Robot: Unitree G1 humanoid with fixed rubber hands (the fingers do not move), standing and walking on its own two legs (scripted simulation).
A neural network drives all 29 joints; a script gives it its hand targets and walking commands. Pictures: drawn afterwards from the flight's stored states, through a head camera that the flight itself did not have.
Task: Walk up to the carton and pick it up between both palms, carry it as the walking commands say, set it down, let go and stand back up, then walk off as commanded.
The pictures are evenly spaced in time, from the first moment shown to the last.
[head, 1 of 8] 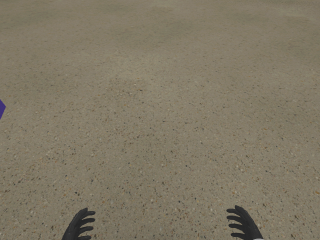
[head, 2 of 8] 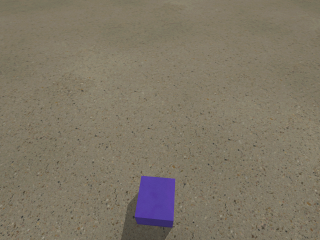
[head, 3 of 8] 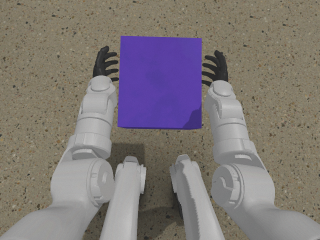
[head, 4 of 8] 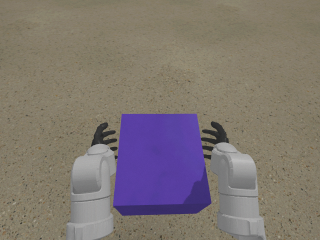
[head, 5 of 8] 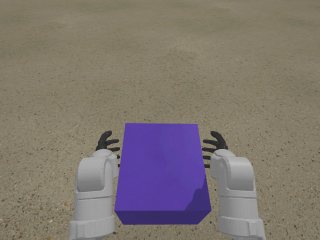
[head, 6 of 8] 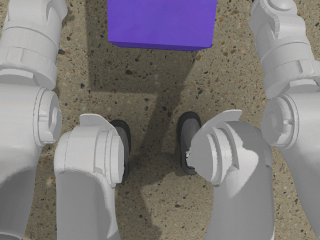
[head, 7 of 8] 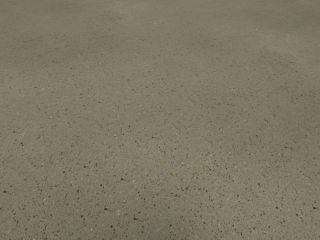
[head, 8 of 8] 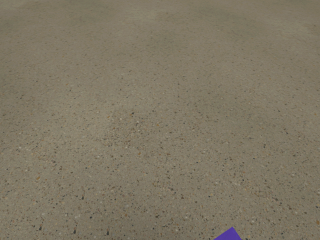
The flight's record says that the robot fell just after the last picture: no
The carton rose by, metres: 0.70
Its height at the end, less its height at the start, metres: +0.00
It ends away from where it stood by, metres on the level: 3.14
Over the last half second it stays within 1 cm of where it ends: yes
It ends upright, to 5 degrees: yes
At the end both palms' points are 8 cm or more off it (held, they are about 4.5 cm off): yes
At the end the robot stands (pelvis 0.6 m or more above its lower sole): yes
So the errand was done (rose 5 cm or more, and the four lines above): yes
